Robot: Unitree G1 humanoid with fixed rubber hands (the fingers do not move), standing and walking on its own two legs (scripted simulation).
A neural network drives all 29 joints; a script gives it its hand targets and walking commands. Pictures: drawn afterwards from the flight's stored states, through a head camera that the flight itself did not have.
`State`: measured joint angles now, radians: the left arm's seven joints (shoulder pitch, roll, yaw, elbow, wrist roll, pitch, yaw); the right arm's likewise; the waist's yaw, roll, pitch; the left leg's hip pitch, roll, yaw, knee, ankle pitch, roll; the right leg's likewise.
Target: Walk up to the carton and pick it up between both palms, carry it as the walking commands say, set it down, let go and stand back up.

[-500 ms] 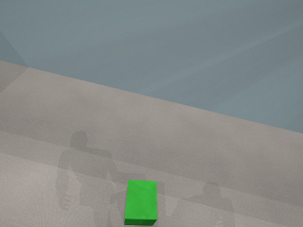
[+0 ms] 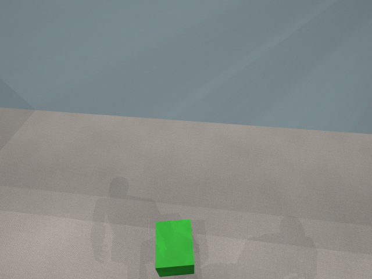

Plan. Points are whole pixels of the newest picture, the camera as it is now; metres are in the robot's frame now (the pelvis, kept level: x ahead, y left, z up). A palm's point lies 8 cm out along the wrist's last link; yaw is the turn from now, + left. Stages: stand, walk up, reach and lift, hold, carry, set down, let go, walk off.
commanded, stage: walk up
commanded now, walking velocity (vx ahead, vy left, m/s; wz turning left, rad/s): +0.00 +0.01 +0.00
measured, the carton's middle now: (175, 247) +0.40 +0.08 -0.69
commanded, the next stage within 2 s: stand in 0.98 s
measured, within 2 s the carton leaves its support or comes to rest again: neither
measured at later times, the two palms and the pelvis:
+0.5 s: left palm out of the picture +0.07 +0.31 -0.14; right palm out of the picture +0.00 -0.16 -0.12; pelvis +0.01 +0.07 +0.00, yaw +0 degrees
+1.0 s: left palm out of the picture +0.06 +0.28 -0.15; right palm out of the picture +0.04 -0.20 -0.14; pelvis +0.01 +0.04 -0.01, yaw -1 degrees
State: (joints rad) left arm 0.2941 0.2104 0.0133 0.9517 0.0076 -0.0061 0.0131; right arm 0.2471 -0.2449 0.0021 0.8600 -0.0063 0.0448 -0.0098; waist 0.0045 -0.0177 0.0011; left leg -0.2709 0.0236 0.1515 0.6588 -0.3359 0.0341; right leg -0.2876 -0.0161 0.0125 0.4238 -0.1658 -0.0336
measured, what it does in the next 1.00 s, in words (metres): steps on the spot: left foot, then right foot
